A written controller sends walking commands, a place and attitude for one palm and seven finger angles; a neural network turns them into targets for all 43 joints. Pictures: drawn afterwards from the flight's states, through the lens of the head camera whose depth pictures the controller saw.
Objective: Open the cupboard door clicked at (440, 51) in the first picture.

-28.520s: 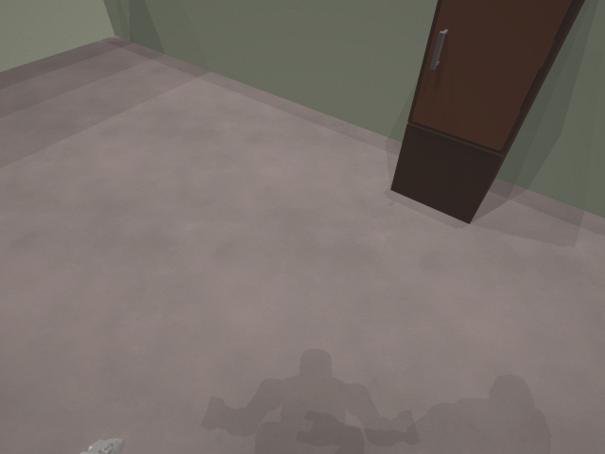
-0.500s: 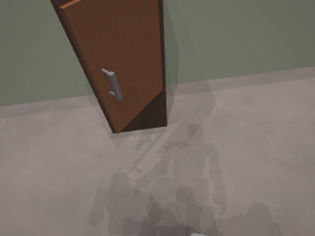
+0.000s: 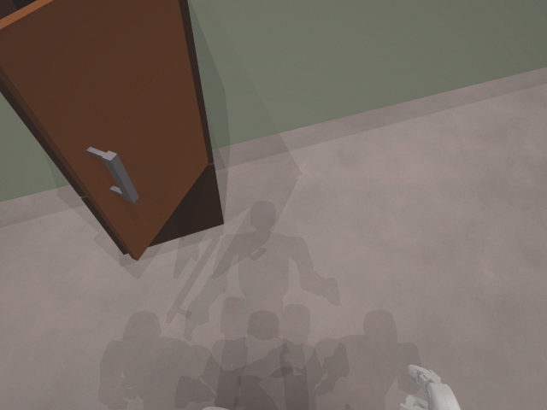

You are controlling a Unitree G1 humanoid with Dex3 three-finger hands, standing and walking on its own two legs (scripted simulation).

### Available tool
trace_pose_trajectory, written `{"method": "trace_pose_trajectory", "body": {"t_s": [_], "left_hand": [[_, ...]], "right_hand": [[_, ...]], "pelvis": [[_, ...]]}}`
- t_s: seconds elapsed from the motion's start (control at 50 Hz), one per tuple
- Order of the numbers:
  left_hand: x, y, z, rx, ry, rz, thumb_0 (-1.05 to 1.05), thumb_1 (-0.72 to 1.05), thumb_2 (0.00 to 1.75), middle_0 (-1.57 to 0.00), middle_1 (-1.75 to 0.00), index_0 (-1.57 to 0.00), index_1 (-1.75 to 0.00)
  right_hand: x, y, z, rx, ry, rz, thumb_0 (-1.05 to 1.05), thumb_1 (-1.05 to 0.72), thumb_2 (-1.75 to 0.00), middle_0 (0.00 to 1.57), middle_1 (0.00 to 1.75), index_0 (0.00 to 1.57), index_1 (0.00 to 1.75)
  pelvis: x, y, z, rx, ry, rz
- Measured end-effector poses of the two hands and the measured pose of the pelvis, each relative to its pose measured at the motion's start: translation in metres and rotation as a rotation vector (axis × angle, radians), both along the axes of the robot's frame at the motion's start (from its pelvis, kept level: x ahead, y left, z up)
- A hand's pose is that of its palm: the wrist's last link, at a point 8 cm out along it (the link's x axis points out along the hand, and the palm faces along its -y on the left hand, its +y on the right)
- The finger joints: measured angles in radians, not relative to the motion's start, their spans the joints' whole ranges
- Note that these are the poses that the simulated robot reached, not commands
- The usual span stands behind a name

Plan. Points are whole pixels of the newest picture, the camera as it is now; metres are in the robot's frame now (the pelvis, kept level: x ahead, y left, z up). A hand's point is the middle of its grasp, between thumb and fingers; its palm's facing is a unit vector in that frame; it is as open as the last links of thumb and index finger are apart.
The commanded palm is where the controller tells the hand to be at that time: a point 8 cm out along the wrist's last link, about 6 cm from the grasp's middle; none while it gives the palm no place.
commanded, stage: walk to a spot facing it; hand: left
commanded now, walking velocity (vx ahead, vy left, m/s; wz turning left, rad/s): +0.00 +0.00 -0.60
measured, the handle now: (113, 175) +0.47 +0.36 -0.03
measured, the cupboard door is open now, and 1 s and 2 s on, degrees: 46 46 46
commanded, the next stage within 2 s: none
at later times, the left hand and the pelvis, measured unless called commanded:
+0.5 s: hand (209, 354) +0.21 +0.13 -0.16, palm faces -0.33 -0.90 -0.28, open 7.4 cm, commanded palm none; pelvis +0.03 -0.03 -0.01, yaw -20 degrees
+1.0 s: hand (266, 285) +0.35 +0.05 -0.16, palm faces -0.59 -0.79 -0.15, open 7.4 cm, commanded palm none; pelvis +0.15 -0.05 +0.01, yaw -37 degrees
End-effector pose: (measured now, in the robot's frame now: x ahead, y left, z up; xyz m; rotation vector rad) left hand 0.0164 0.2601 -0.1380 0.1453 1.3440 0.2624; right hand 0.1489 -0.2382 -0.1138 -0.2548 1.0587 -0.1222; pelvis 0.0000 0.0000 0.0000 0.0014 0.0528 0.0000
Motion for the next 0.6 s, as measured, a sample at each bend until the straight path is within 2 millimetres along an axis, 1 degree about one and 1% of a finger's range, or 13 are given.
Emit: {"method": "trace_pose_trajectory", "body": {"t_s": [0.04,0.1,0.16,0.2,0.24,0.28,0.34,0.4,0.44,0.48,0.52,0.6], "left_hand": [[0.014,0.011,-0.006,-0.006,-0.006,-0.024,0.0,0.9,0.89,-0.2,-0.3,-0.2,-0.3],[0.041,0.021,-0.004,-0.009,-0.031,-0.08,0.0,0.9,0.89,-0.2,-0.3,-0.2,-0.3],[0.069,0.023,0.001,-0.014,-0.062,-0.133,0.0,0.9,0.89,-0.2,-0.3,-0.2,-0.3],[0.088,0.019,0.004,-0.017,-0.074,-0.178,0.0,0.91,0.89,-0.2,-0.3,-0.19,-0.3],[0.107,0.012,0.005,-0.021,-0.08,-0.229,0.0,0.91,0.89,-0.2,-0.3,-0.19,-0.3],[0.126,0.0,0.006,-0.023,-0.086,-0.286,0.0,0.91,0.9,-0.2,-0.3,-0.19,-0.3],[0.158,-0.025,0.006,-0.019,-0.106,-0.374,0.0,0.91,0.9,-0.2,-0.3,-0.19,-0.3],[0.186,-0.051,0.004,-0.001,-0.164,-0.447,0.0,0.91,0.9,-0.2,-0.3,-0.19,-0.3],[0.196,-0.065,0.007,0.004,-0.183,-0.477,0.0,0.9,0.89,-0.2,-0.3,-0.19,-0.3],[0.2,-0.076,0.011,0.005,-0.183,-0.497,0.0,0.9,0.89,-0.2,-0.3,-0.2,-0.3],[0.202,-0.083,0.013,0.002,-0.17,-0.514,0.0,0.9,0.89,-0.2,-0.3,-0.2,-0.3],[0.205,-0.093,0.011,-0.025,-0.14,-0.549,0.0,0.9,0.89,-0.2,-0.3,-0.2,-0.3]], "right_hand": [[-0.012,0.003,-0.001,-0.019,0.005,-0.016,0.01,-0.91,-0.89,0.2,0.3,0.21,0.3],[-0.04,0.005,0.003,-0.038,0.069,-0.041,0.01,-0.91,-0.89,0.2,0.3,0.21,0.3],[-0.071,0.004,0.005,-0.044,0.137,-0.087,0.01,-0.91,-0.89,0.2,0.3,0.21,0.3],[-0.091,0.0,0.004,-0.041,0.175,-0.131,0.01,-0.91,-0.89,0.2,0.3,0.21,0.3],[-0.111,-0.004,0.001,-0.034,0.205,-0.182,0.01,-0.91,-0.89,0.21,0.3,0.21,0.3],[-0.131,-0.01,-0.003,-0.023,0.232,-0.236,0.01,-0.91,-0.89,0.21,0.3,0.21,0.3],[-0.16,-0.022,-0.014,-0.002,0.269,-0.319,0.01,-0.91,-0.89,0.21,0.3,0.21,0.3],[-0.185,-0.038,-0.032,0.021,0.305,-0.393,0.01,-0.91,-0.89,0.21,0.3,0.21,0.3],[-0.192,-0.045,-0.035,0.022,0.325,-0.434,0.01,-0.91,-0.89,0.2,0.3,0.21,0.3],[-0.19,-0.05,-0.032,0.023,0.317,-0.463,0.01,-0.91,-0.89,0.2,0.3,0.2,0.3],[-0.183,-0.053,-0.026,0.026,0.287,-0.484,0.01,-0.91,-0.89,0.2,0.3,0.2,0.3],[-0.162,-0.054,-0.016,0.03,0.205,-0.511,0.01,-0.91,-0.89,0.2,0.3,0.2,0.3]], "pelvis": [[0.002,0.007,-0.004,-0.011,-0.004,-0.015],[0.005,0.01,0.002,-0.017,-0.013,-0.056],[0.008,0.011,0.007,-0.033,-0.013,-0.093],[0.01,0.011,0.008,-0.04,-0.014,-0.125],[0.013,0.009,0.007,-0.042,-0.015,-0.159],[0.015,0.005,0.006,-0.04,-0.016,-0.194],[0.02,-0.005,-0.001,-0.03,-0.019,-0.242],[0.024,-0.019,-0.014,-0.012,-0.021,-0.283],[0.025,-0.022,-0.013,-0.016,-0.031,-0.303],[0.027,-0.024,-0.009,-0.011,-0.036,-0.327],[0.03,-0.027,-0.004,-0.003,-0.037,-0.354],[0.039,-0.027,0.0,0.001,-0.035,-0.404]]}}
